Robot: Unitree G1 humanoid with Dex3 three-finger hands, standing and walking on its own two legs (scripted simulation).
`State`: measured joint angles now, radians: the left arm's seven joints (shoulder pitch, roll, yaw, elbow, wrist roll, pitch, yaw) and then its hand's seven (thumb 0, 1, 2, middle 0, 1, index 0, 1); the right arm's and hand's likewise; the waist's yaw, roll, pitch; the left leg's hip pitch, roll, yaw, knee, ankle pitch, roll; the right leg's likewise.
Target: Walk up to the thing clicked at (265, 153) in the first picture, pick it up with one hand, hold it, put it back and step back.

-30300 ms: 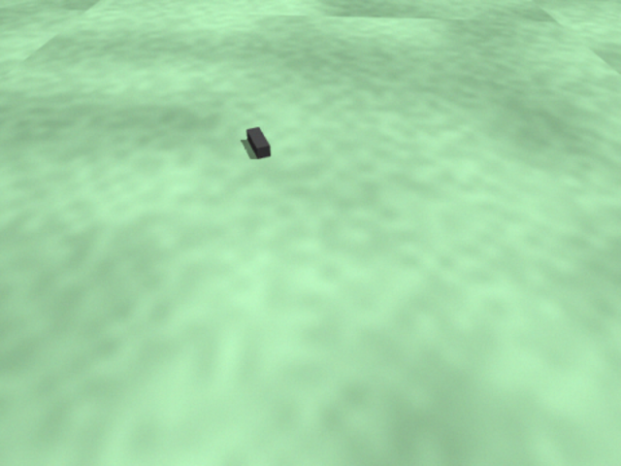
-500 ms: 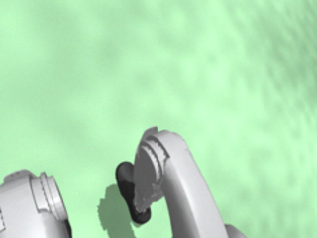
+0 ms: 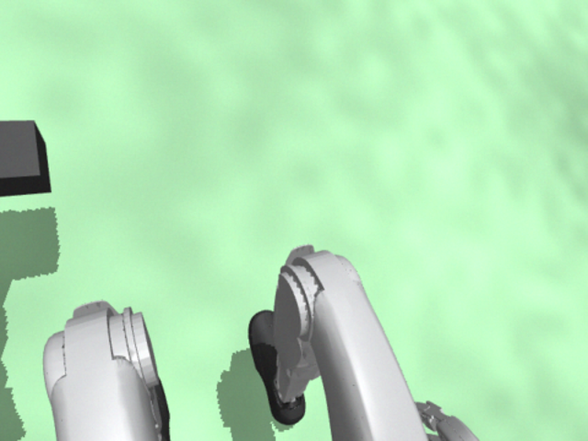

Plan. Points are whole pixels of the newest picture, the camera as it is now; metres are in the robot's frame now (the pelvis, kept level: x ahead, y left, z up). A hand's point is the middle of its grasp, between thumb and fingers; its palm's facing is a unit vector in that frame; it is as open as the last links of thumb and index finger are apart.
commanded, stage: settle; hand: left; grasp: from above
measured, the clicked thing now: out of the picture +0.51 +0.32 -0.18
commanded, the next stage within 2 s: lift in 0.02 s
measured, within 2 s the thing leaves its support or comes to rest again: neither
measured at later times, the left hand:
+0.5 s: hand out of the picture +0.46 +0.31 -0.08, palm faces -0.48 -0.08 -0.87, open 10.5 cm
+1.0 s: hand out of the picture +0.38 +0.30 +0.11, palm faces -0.43 -0.10 -0.90, open 10.5 cm
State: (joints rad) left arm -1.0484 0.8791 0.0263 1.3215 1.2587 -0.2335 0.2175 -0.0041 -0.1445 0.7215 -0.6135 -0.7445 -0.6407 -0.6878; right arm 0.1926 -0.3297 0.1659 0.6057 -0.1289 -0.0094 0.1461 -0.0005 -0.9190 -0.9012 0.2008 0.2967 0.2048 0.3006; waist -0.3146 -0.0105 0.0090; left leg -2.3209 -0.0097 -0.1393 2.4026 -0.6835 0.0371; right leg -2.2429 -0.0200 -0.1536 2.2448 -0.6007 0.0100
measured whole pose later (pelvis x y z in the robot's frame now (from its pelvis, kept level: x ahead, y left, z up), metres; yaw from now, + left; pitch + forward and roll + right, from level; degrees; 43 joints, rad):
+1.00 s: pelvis +0.01 +0.00 +0.19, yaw +7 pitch +29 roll -5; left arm -0.53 0.59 -0.07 0.76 1.01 -0.14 0.02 -0.01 -0.11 0.69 -0.58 -0.77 -0.61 -0.71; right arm 0.18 -0.25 0.01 0.64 0.02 0.07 0.01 0.00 -0.92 -0.90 0.20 0.30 0.21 0.30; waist -0.12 0.05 -0.19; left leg -1.68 0.00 -0.04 1.80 -0.63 0.04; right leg -1.66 -0.01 -0.06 1.71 -0.57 0.02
